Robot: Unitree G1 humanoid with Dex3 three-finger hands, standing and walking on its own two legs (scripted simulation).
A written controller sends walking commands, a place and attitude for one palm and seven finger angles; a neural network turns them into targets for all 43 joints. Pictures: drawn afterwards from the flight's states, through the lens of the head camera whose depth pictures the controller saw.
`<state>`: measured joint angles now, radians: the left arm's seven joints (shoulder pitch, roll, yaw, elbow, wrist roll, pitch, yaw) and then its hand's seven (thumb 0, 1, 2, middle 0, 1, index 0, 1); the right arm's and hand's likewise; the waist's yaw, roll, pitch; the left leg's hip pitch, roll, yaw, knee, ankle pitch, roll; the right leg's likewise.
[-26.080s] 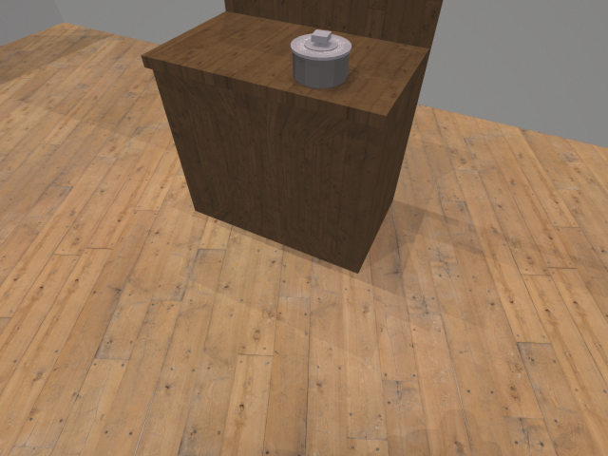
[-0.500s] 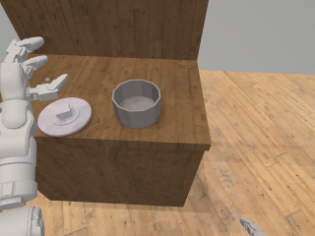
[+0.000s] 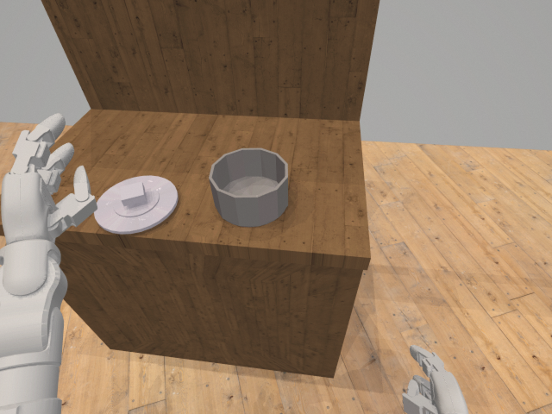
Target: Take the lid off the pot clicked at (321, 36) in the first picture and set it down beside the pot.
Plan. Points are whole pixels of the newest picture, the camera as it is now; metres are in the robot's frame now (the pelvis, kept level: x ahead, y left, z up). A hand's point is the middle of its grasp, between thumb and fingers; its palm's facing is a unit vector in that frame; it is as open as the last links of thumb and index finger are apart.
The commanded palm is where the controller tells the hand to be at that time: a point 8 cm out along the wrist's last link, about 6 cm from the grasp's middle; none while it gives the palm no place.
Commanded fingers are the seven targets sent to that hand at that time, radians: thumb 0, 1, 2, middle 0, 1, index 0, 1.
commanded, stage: draw the hand back to the body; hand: left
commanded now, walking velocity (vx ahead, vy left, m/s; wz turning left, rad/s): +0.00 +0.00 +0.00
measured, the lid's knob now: (133, 193) +0.52 +0.37 +0.01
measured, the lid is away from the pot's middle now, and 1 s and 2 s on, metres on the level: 0.25 0.25 0.25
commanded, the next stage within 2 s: step back with the hand held close in 0.80 s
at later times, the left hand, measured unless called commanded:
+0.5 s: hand (56, 271) +0.21 +0.26 +0.19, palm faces +0.41 -0.86 -0.32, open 7.4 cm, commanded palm +0.14 +0.30 +0.19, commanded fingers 0.00 0.90 0.90 -0.20 -0.30 -0.20 -0.30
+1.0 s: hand (2, 303) +0.16 +0.28 +0.19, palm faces +0.45 -0.81 -0.39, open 7.4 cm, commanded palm +0.11 +0.32 +0.19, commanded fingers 0.00 0.90 0.90 -0.20 -0.30 -0.20 -0.30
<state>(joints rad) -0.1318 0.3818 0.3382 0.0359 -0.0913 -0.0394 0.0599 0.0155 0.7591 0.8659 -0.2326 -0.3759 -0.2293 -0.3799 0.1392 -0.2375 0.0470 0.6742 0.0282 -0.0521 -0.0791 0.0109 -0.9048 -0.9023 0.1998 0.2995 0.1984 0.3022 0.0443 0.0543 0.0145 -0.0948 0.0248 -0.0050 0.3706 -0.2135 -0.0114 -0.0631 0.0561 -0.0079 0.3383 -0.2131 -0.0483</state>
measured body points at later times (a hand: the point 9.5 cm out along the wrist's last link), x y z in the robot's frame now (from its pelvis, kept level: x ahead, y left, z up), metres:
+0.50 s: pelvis -0.01 +0.01 +0.00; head -0.04 -0.01 +0.45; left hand +0.18 +0.30 +0.20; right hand +0.17 -0.21 -0.08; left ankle +0.00 +0.13 -0.75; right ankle -0.01 -0.09 -0.75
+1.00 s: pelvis -0.02 +0.03 +0.00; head -0.05 +0.03 +0.45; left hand +0.13 +0.32 +0.21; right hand +0.18 -0.17 -0.07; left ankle +0.00 +0.13 -0.75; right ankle -0.01 -0.09 -0.75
